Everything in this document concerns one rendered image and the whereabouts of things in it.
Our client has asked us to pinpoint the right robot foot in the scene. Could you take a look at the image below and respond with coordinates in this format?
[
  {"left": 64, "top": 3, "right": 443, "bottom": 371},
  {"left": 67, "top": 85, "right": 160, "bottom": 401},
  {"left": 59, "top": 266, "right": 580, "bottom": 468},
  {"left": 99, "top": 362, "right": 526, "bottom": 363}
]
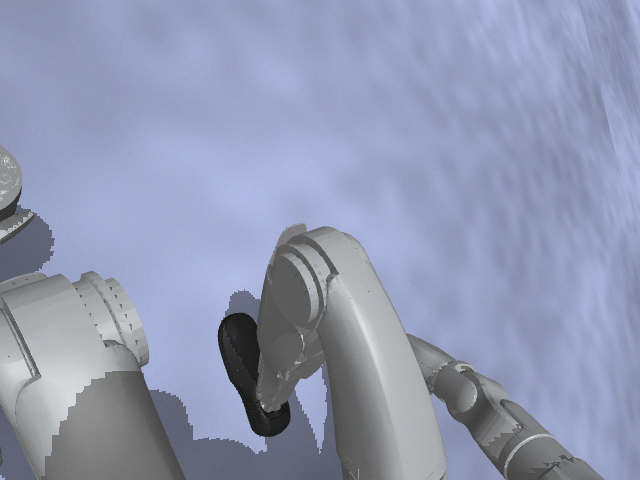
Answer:
[{"left": 218, "top": 313, "right": 290, "bottom": 437}]

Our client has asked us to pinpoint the cup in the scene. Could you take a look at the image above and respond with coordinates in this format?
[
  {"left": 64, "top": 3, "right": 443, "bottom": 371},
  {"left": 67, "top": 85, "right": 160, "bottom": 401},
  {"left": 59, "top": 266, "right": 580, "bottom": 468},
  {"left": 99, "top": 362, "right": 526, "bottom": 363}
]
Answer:
[{"left": 0, "top": 145, "right": 22, "bottom": 222}]

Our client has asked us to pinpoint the right robot arm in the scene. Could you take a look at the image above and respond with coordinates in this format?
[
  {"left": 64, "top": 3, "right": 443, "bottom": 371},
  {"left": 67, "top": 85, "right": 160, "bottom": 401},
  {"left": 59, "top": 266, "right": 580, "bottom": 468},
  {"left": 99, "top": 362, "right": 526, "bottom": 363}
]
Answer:
[{"left": 434, "top": 361, "right": 604, "bottom": 480}]

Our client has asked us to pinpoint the left robot hand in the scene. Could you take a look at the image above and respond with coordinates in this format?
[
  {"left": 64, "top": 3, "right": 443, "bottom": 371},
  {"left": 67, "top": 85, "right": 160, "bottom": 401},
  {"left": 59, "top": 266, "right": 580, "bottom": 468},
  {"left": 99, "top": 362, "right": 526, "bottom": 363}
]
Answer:
[{"left": 0, "top": 212, "right": 35, "bottom": 245}]

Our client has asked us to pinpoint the right robot hand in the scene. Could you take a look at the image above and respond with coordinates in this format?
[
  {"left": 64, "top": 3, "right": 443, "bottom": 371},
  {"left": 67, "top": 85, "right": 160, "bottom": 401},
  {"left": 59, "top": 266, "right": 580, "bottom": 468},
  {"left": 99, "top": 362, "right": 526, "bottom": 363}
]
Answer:
[{"left": 407, "top": 334, "right": 457, "bottom": 395}]

